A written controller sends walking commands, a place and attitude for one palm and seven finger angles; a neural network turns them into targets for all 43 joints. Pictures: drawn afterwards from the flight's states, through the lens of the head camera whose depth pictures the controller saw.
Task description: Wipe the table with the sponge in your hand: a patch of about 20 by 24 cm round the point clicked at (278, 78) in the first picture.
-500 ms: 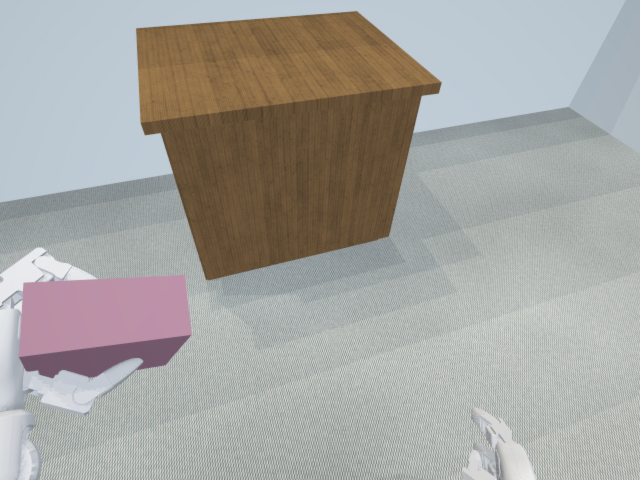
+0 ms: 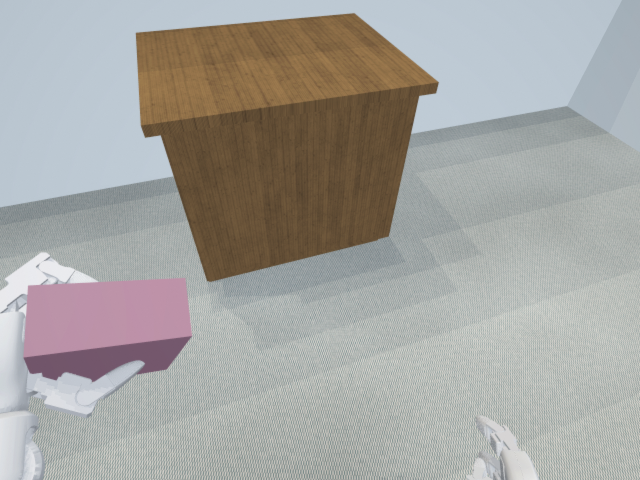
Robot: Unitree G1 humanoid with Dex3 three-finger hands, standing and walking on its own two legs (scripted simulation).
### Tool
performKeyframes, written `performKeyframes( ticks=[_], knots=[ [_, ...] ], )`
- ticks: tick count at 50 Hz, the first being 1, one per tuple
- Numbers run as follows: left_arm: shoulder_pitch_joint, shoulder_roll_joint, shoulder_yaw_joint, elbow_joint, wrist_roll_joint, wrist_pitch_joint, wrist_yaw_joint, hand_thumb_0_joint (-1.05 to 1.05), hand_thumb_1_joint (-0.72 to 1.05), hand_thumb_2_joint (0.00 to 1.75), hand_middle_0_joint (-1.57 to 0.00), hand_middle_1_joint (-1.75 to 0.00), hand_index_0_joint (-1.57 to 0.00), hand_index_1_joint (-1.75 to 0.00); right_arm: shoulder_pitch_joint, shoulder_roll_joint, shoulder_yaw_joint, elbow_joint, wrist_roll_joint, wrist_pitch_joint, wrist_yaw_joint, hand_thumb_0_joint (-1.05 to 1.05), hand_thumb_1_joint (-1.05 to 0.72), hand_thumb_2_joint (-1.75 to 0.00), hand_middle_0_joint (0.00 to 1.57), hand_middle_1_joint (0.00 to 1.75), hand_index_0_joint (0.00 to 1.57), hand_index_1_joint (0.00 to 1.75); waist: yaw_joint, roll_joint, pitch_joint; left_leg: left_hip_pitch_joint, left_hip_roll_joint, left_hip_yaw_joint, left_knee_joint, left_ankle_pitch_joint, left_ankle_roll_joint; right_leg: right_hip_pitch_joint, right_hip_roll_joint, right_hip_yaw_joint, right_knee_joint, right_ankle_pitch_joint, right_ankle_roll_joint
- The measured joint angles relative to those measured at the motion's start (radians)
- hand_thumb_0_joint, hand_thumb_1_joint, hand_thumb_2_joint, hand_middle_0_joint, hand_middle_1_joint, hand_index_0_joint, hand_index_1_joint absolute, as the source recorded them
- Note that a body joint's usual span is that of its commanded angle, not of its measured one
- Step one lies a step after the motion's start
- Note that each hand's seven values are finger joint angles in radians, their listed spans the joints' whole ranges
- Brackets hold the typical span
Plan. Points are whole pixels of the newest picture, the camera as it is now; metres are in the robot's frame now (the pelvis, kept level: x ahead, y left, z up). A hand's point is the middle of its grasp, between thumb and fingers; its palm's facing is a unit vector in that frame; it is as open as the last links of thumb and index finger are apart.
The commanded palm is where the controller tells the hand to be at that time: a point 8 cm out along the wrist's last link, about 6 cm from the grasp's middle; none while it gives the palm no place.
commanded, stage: walk to a spot facing it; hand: left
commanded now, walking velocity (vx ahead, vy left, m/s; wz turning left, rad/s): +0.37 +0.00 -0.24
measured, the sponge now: (132, 332) +0.22 +0.20 +0.14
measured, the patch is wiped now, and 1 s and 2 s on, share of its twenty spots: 0.00 0.00 0.00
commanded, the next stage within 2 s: take the last steps up to it in 1.12 s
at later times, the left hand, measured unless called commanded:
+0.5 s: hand (156, 277) +0.28 +0.19 +0.15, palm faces +0.36 -0.86 -0.37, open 9.9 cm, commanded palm +0.23 +0.25 +0.18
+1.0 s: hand (265, 169) +0.46 +0.11 +0.16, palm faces +0.25 -0.81 -0.53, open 9.9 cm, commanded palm +0.40 +0.17 +0.18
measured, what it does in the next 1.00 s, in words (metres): walks ahead: left foot, then right foot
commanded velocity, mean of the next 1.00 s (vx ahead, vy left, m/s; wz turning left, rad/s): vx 0.36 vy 0.00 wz -0.10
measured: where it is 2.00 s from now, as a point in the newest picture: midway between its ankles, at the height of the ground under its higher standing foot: (378, 448)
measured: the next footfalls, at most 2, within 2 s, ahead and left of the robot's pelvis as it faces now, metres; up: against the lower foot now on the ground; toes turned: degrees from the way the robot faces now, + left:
left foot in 0.60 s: +0.16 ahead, +0.11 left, +0.00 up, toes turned +4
right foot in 0.96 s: +0.30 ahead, -0.18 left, +0.00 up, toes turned -19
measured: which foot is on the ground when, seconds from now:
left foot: down 0.00-0.34, up 0.36-0.58, down 0.60-0.96, up 0.98-1.00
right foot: down 0.00-0.62, up 0.64-0.94, down 0.96-1.00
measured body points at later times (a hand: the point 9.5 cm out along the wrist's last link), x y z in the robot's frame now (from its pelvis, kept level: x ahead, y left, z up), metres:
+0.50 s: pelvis +0.06 -0.03 +0.00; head +0.05 -0.03 +0.45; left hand +0.25 +0.24 +0.17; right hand +0.18 -0.28 -0.10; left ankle +0.06 +0.10 -0.69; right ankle +0.05 -0.12 -0.74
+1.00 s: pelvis +0.20 -0.09 -0.02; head +0.23 -0.12 +0.42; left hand +0.44 +0.15 +0.19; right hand +0.31 -0.31 -0.14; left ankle +0.12 +0.10 -0.71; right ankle +0.26 -0.17 -0.74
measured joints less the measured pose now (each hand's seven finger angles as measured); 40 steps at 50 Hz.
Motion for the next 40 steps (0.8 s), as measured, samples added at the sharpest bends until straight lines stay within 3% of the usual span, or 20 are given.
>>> performKeyframes(
  ticks=[5, 11, 15, 18, 22, 25, 29, 31, 33, 36, 40],
  knots=[
    [0.006, 0.008, 0.008, -0.014, 0.003, -0.002, 0.005, -0.01, -0.47, 0.97, -0.77, -1.33, -0.77, -1.32, 0.006, 0.003, 0.002, 0.000, -0.004, -0.001, -0.001, 0.01, -0.91, -0.90, 0.21, 0.30, 0.20, 0.30, 0.002, -0.007, -0.003, -0.004, 0.000, 0.008, 0.012, -0.013, 0.004, -0.014, -0.001, 0.006, 0.027, -0.023, -0.003],
    [0.013, 0.003, 0.019, -0.016, 0.011, 0.005, 0.017, -0.01, -0.47, 0.97, -0.77, -1.33, -0.77, -1.32, 0.020, 0.014, 0.005, -0.001, -0.009, 0.002, -0.016, 0.01, -0.91, -0.90, 0.21, 0.30, 0.20, 0.30, -0.002, 0.010, -0.027, -0.011, 0.021, 0.016, 0.049, -0.069, 0.011, -0.043, 0.007, -0.014, 0.124, -0.211, -0.024],
    [-0.004, 0.010, 0.028, 0.005, 0.014, 0.005, 0.017, -0.01, -0.47, 0.98, -0.77, -1.33, -0.77, -1.32, 0.023, 0.025, 0.008, 0.011, -0.012, 0.002, -0.014, 0.01, -0.90, -0.90, 0.21, 0.30, 0.20, 0.30, 0.000, 0.026, -0.025, -0.005, 0.053, 0.017, 0.110, -0.092, -0.013, -0.023, 0.008, -0.062, 0.138, -0.157, -0.029],
    [-0.014, 0.001, 0.012, 0.020, 0.017, 0.008, 0.010, -0.01, -0.47, 0.98, -0.77, -1.33, -0.77, -1.32, 0.033, 0.021, 0.006, 0.025, -0.012, 0.011, -0.006, 0.01, -0.90, -0.90, 0.21, 0.30, 0.20, 0.30, 0.002, 0.024, -0.048, -0.040, 0.053, 0.015, 0.226, -0.231, 0.000, -0.030, 0.010, -0.068, 0.159, -0.115, -0.054],
    [-0.039, -0.032, -0.030, 0.038, 0.022, -0.001, -0.001, -0.01, -0.47, 0.98, -0.77, -1.33, -0.77, -1.32, 0.025, -0.007, -0.002, 0.061, -0.010, 0.025, 0.005, 0.01, -0.91, -0.90, 0.21, 0.30, 0.20, 0.30, 0.006, 0.001, -0.043, -0.132, 0.025, 0.021, 0.456, -0.243, -0.007, 0.003, -0.003, -0.061, 0.120, -0.135, -0.062],
    [-0.020, -0.012, -0.022, 0.012, 0.020, -0.016, -0.006, -0.01, -0.47, 0.98, -0.77, -1.33, -0.77, -1.32, 0.017, -0.017, -0.005, 0.052, -0.012, 0.034, 0.005, 0.01, -0.91, -0.90, 0.21, 0.30, 0.20, 0.30, -0.003, -0.025, -0.032, -0.138, 0.032, 0.052, 0.376, -0.206, -0.006, 0.030, -0.010, -0.047, 0.063, -0.116, -0.055],
    [0.004, 0.035, 0.020, -0.062, 0.007, -0.032, 0.002, -0.01, -0.47, 0.98, -0.77, -1.33, -0.77, -1.32, 0.015, -0.028, -0.016, 0.009, -0.014, 0.027, -0.001, 0.01, -0.91, -0.90, 0.21, 0.30, 0.20, 0.30, -0.009, -0.044, -0.005, -0.048, 0.041, 0.087, 0.094, -0.118, 0.000, 0.050, -0.005, -0.033, 0.069, -0.144, -0.042],
    [0.012, 0.050, 0.048, -0.092, -0.005, -0.040, 0.012, -0.01, -0.47, 0.98, -0.77, -1.33, -0.78, -1.32, 0.005, -0.028, -0.023, -0.009, -0.012, 0.019, -0.007, 0.01, -0.91, -0.90, 0.21, 0.30, 0.20, 0.30, -0.006, -0.054, 0.009, -0.006, 0.038, 0.108, 0.036, -0.033, 0.004, 0.032, -0.007, -0.018, 0.154, -0.193, -0.035],
    [0.012, 0.052, 0.066, -0.087, -0.008, -0.043, 0.020, -0.01, -0.47, 0.98, -0.77, -1.33, -0.78, -1.32, -0.014, -0.009, -0.028, -0.011, -0.007, 0.016, -0.007, 0.01, -0.91, -0.90, 0.20, 0.30, 0.20, 0.30, 0.001, -0.067, 0.014, 0.014, 0.039, 0.140, 0.065, -0.067, 0.001, -0.031, -0.014, -0.021, 0.347, -0.286, -0.027],
    [0.000, 0.046, 0.062, -0.056, 0.000, -0.026, 0.015, -0.01, -0.47, 0.98, -0.77, -1.33, -0.78, -1.32, -0.019, 0.022, -0.019, -0.006, -0.007, 0.001, 0.002, 0.01, -0.91, -0.90, 0.20, 0.30, 0.20, 0.30, -0.009, -0.044, -0.001, 0.052, 0.059, 0.148, 0.041, -0.102, -0.004, -0.139, -0.024, -0.073, 0.576, -0.295, -0.013],
    [-0.005, 0.028, 0.037, -0.068, 0.008, -0.007, 0.007, -0.01, -0.47, 0.98, -0.77, -1.33, -0.78, -1.32, -0.008, 0.056, 0.004, -0.003, -0.005, -0.014, 0.016, 0.01, -0.91, -0.90, 0.21, 0.30, 0.20, 0.30, -0.003, -0.017, 0.002, 0.113, 0.086, 0.164, -0.023, -0.102, -0.025, -0.234, -0.070, -0.123, 0.572, -0.219, 0.005]
  ],
)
